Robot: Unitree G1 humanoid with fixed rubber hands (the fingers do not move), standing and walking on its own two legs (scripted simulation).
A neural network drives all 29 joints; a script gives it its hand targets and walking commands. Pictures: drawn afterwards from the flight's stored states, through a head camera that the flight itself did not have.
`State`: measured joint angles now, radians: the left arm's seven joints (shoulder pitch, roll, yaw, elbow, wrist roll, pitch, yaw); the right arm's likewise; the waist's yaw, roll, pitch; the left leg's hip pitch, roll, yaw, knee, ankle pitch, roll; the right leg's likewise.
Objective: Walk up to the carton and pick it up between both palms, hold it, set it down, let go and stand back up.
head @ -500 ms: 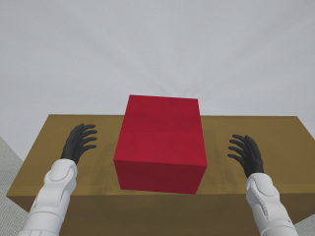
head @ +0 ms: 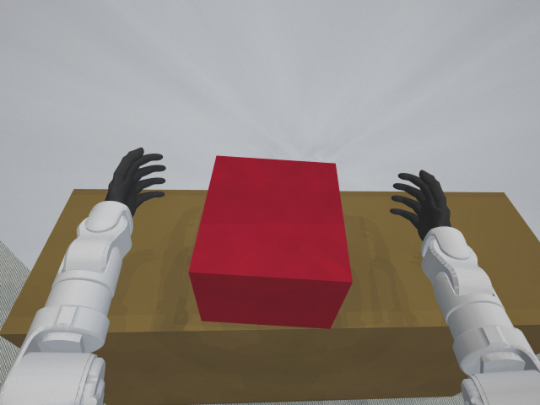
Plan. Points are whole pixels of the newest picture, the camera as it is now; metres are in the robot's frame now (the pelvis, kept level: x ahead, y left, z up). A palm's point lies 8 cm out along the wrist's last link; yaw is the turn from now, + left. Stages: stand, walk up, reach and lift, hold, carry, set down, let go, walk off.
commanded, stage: reach and lift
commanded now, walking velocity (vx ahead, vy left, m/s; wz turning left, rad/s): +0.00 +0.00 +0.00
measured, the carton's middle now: (271, 239) +0.44 +0.00 -0.05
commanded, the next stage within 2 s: none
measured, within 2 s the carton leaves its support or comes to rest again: neither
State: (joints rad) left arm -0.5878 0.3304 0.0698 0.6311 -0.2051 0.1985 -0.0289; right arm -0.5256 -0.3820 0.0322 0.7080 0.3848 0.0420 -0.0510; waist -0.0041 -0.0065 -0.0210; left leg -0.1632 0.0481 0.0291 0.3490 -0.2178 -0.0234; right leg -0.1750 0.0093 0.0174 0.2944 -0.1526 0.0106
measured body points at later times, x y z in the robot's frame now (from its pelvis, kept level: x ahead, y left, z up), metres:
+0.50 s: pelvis -0.01 +0.00 -0.01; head +0.03 +0.01 +0.44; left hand +0.42 +0.22 +0.07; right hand +0.41 -0.23 +0.06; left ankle -0.02 +0.13 -0.75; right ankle +0.00 -0.13 -0.75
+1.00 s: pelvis -0.04 -0.02 -0.04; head +0.05 -0.01 +0.40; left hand +0.41 +0.20 +0.01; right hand +0.41 -0.25 +0.02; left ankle -0.03 +0.13 -0.75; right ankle +0.00 -0.13 -0.75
